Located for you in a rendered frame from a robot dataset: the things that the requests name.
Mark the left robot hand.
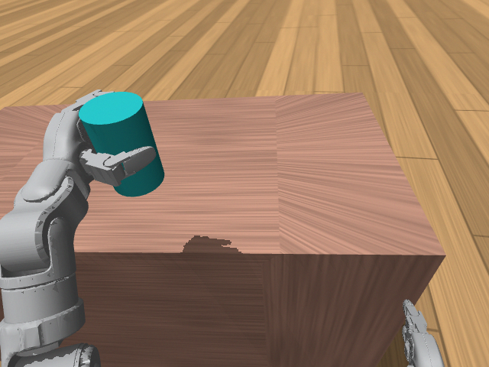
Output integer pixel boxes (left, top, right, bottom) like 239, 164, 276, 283
43, 89, 156, 187

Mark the can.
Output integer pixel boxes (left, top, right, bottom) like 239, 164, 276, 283
79, 92, 164, 197

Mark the right robot hand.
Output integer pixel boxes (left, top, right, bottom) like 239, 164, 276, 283
402, 299, 445, 367

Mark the left robot arm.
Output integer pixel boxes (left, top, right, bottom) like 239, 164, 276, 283
0, 159, 101, 367

